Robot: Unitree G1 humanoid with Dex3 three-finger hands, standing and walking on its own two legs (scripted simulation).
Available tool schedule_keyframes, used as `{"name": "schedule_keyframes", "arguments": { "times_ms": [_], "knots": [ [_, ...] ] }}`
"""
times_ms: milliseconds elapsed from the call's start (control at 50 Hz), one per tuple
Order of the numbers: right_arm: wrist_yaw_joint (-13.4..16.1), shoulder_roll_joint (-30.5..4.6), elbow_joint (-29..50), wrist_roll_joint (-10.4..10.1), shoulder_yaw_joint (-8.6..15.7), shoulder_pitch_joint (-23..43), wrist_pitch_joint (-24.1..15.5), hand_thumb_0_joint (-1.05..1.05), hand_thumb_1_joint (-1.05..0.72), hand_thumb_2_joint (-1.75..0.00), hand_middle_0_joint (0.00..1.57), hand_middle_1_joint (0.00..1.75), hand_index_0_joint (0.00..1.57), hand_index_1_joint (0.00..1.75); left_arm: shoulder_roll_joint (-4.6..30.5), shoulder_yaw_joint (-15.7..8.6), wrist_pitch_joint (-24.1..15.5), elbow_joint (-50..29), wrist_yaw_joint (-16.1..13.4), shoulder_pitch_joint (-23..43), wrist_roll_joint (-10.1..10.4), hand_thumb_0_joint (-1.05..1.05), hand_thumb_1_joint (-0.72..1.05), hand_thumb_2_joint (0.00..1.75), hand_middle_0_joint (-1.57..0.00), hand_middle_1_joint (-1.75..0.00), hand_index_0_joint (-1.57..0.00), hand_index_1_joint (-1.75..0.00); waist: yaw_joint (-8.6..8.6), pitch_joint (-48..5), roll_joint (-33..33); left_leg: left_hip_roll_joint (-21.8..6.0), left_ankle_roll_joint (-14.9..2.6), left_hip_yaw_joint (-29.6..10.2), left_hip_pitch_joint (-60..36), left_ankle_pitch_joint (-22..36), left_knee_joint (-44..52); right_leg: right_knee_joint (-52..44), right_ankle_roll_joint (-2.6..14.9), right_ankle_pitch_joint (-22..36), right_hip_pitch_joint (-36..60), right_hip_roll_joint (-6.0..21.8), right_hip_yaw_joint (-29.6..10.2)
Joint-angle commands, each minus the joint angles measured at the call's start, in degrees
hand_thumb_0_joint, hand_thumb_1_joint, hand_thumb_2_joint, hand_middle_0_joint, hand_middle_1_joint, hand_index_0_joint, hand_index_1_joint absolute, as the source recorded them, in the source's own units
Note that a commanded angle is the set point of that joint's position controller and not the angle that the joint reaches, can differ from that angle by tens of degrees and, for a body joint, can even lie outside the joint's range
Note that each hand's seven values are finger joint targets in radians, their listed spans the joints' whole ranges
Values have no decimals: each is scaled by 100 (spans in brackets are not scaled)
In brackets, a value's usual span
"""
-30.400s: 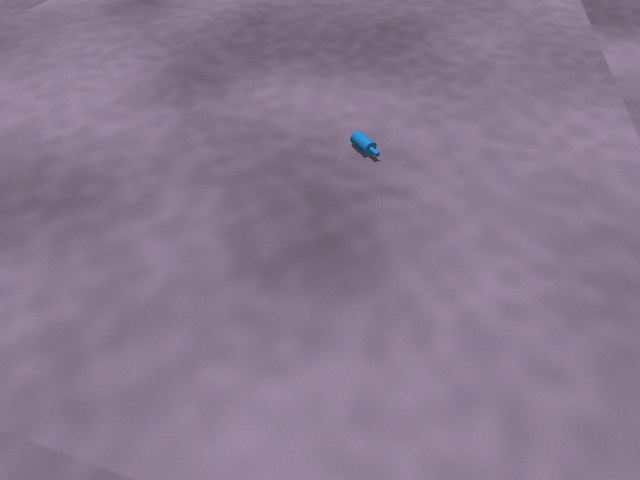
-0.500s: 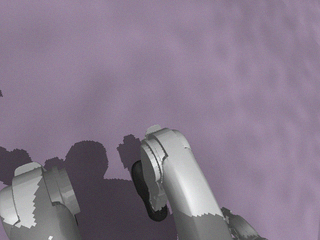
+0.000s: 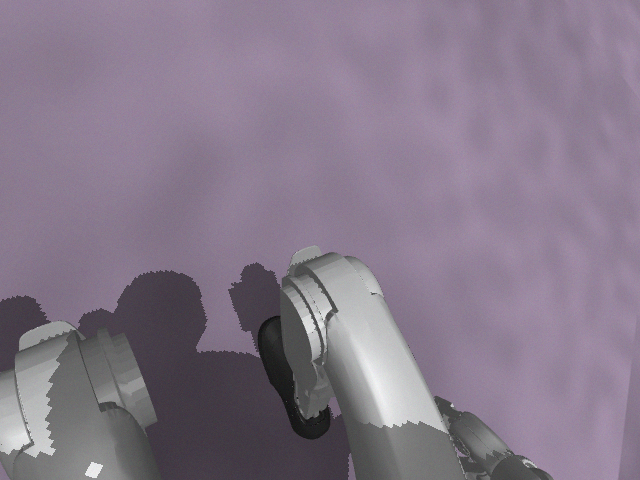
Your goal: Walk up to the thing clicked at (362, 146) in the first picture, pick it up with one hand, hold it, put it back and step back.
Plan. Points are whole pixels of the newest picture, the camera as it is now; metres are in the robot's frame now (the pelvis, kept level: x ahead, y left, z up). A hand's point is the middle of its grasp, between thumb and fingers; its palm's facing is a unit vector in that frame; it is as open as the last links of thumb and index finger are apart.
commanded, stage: rest palm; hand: left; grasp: from above
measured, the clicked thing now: out of the picture +0.47 +0.35 -0.27
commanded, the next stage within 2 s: close in 0.72 s
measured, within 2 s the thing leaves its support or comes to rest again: neither
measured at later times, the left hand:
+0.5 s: hand out of the picture +0.44 +0.35 -0.25, palm faces -0.45 -0.16 -0.88, open 13.9 cm
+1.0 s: hand out of the picture +0.44 +0.36 -0.25, palm faces -0.44 -0.16 -0.88, open 13.2 cm
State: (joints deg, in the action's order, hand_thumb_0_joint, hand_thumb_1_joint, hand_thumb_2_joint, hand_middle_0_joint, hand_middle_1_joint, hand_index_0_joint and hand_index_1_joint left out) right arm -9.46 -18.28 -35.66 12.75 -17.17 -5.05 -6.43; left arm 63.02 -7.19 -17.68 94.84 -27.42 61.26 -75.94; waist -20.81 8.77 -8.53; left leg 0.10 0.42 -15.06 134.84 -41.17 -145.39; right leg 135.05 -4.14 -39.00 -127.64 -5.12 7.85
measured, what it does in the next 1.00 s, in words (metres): stands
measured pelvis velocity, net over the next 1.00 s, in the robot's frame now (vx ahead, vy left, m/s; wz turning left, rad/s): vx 0.00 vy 0.00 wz -0.02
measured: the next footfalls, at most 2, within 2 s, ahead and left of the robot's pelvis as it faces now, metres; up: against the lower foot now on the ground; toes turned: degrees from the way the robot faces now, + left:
none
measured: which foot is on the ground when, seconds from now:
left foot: down 0.00-1.00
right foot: down 0.00-1.00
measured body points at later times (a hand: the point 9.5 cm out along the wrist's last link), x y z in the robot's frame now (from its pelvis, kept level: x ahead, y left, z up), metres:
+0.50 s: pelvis +0.00 +0.00 +0.00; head +0.27 +0.15 +0.32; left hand +0.46 +0.36 -0.20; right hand +0.07 -0.25 -0.06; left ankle +0.06 +0.13 -0.27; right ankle +0.11 -0.13 -0.27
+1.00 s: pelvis +0.00 +0.00 +0.00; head +0.27 +0.15 +0.32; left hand +0.46 +0.36 -0.20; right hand +0.07 -0.25 -0.05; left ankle +0.06 +0.13 -0.27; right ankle +0.11 -0.13 -0.27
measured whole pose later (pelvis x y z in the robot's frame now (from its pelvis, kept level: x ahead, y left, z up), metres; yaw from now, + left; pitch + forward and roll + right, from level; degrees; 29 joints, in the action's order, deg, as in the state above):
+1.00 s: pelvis +0.00 +0.00 +0.00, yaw -1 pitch +28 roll -16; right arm -10.9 -19.2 -35.2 13.8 -19.4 -4.7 -9.0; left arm 64.0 -6.8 -17.2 95.8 -30.7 61.0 -76.0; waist -21.2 9.6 -9.6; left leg -0.4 0.1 -16.1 134.6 -41.7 -146.7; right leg 135.3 -3.9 -38.5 -127.2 -5.3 8.9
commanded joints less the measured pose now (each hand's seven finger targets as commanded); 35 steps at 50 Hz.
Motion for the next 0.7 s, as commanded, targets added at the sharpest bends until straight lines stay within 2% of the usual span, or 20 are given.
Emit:
{"name": "schedule_keyframes", "arguments": {
  "times_ms": [0,40,60,180,200,220,240,300,320,340,360,380,400,420,440,480,540,600,640,680],
  "knots": [
    [73,-1873,-62,-19,574,-1052,42,0,-90,-90,20,30,20,30,1339,-9,-74,-683,-313,1401,55,0,-56,106,-8,-101,-6,-103,-219,-3794,3434,-265,-38,515,-3396,1613,1564,-984,545,1578,1703,-91,785],
    [44,-1861,-68,23,516,-1095,35,0,-90,-90,20,30,20,30,1325,-1,-60,-564,-384,1330,-1,0,-55,103,-7,-101,-6,-102,-270,-3700,3401,-265,-35,514,-3321,1706,1535,-953,531,1685,1770,-97,811],
    [41,-1865,-99,28,520,-1077,44,0,-90,-90,20,30,20,30,1353,-12,-61,-628,-414,1313,-17,0,-54,104,-8,-100,-7,-102,-220,-3777,3407,-271,-42,530,-3337,1779,1536,-967,524,1757,1847,-116,795],
    [5,-1933,-33,25,499,-1033,-43,0,-90,-90,20,30,20,30,1332,67,32,-393,-564,1354,-69,0,-54,102,-8,-101,-7,-102,-279,-3531,3337,-265,-52,513,-3142,1546,1537,-933,531,1632,1677,-111,802],
    [6,-1889,-57,32,489,-1000,-57,0,-90,-90,20,30,20,30,1265,130,30,-549,-579,1500,-27,0,-53,102,-8,-102,-7,-102,-240,-3633,3351,-270,-53,529,-3149,1521,1537,-963,534,1632,1722,-134,806],
    [-3,-1953,-37,45,491,-1023,-70,0,-90,-91,20,30,20,30,1397,14,67,-424,-615,1395,-51,0,-53,104,-9,-101,-8,-103,-261,-3655,3369,-266,-46,514,-3197,1551,1557,-952,526,1650,1765,-112,817],
    [-3,-1933,-45,39,482,-1017,-85,0,-90,-90,20,30,20,30,1306,111,82,-455,-612,1463,-33,0,-52,100,-9,-101,-8,-101,-261,-3652,3384,-267,-44,517,-3192,1522,1559,-949,534,1634,1726,-129,813],
    [-3,-1945,-70,31,463,-979,-143,0,-90,-90,20,30,20,30,1339,123,116,-389,-630,1467,36,0,-51,99,-8,-102,-8,-102,-233,-3584,3324,-273,-55,515,-3057,1369,1535,-971,523,1551,1710,-132,810],
    [-3,-1980,-24,51,444,-955,-152,0,-90,-90,20,30,20,30,1443,49,124,-398,-654,1504,36,0,-52,100,-8,-102,-8,-102,-275,-3664,3266,-262,-67,517,-3015,1345,1525,-987,511,1548,1801,-118,814],
    [-7,-1962,-49,29,449,-995,-177,0,-90,-90,20,30,20,30,1296,172,155,-263,-621,1410,18,0,-51,98,-9,-102,-8,-102,-283,-3516,3221,-267,-82,547,-2945,1326,1474,-985,515,1552,1765,-125,779],
    [-16,-1980,-11,34,449,-977,-198,0,-90,-90,20,30,20,30,1278,146,176,-279,-615,1413,58,0,-50,99,-9,-102,-8,-102,-317,-3537,3138,-274,-79,518,-2980,1366,1485,-979,505,1577,1781,-130,800],
    [-12,-2009,-63,33,442,-1025,-196,0,-90,-90,20,30,20,30,1510,-27,195,-226,-659,1396,38,0,-50,101,-9,-103,-9,-103,-290,-3575,3229,-274,-68,504,-2982,1362,1520,-969,508,1555,1804,-125,804],
    [-13,-1998,-17,24,446,-997,-206,0,-90,-90,20,30,20,30,1382,42,208,-162,-637,1355,85,0,-50,101,-9,-102,-9,-103,-289,-3521,3147,-279,-69,485,-2916,1343,1513,-952,510,1542,1767,-127,806],
    [-9,-2008,-32,45,428,-1013,-212,0,-90,-90,20,30,20,30,1469,-16,200,-210,-643,1382,99,0,-50,101,-10,-102,-9,-102,-285,-3568,3167,-280,-73,481,-2933,1348,1508,-972,498,1547,1825,-124,820],
    [-7,-1976,18,38,410,-939,-221,0,-90,-91,20,30,20,30,1374,98,166,-471,-635,1574,126,0,-48,101,-11,-103,-11,-103,-241,-3629,3294,-282,-47,469,-3025,1325,1573,-942,526,1530,1767,-120,822],
    [-8,-1979,-1,64,412,-898,-225,0,-91,-91,20,30,20,30,1347,124,192,-351,-607,1430,102,0,-47,100,-11,-104,-11,-104,-264,-3607,3339,-297,-36,459,-3069,1280,1568,-938,530,1490,1778,-138,827],
    [-26,-2008,-10,38,414,-1027,-254,0,-90,-90,20,30,20,30,1389,73,232,-294,-535,1363,122,0,-47,97,-10,-103,-10,-102,-349,-3531,3150,-274,-78,517,-2911,1397,1446,-976,494,1600,1899,-139,791],
    [0,-2023,-23,38,403,-962,-227,0,-90,-91,20,30,20,30,1499,-7,161,-364,-554,1439,187,0,-46,100,-12,-103,-12,-103,-281,-3536,3267,-299,-46,447,-2956,1314,1526,-976,513,1510,1829,-116,833],
    [-23,-2036,-20,67,401,-1006,-230,0,-90,-91,20,30,20,30,1305,80,167,-230,-497,1253,134,0,-45,99,-12,-104,-12,-104,-357,-3356,3336,-308,3,393,-3058,1444,1540,-889,529,1563,1689,-105,871],
    [-17,-1961,-5,61,353,-910,-213,0,-90,-91,20,30,20,30,1444,46,125,-356,-500,1245,134,0,-44,100,-13,-105,-13,-105,-270,-3524,3248,-294,-37,444,-2972,1437,1483,-938,517,1591,1870,-134,830]
  ]
}}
